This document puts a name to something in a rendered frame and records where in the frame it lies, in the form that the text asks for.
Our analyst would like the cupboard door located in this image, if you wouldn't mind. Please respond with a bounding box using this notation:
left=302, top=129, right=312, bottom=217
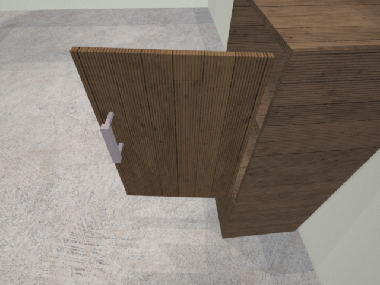
left=70, top=47, right=275, bottom=198

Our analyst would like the handle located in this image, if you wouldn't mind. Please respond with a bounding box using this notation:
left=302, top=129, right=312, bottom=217
left=100, top=112, right=124, bottom=163

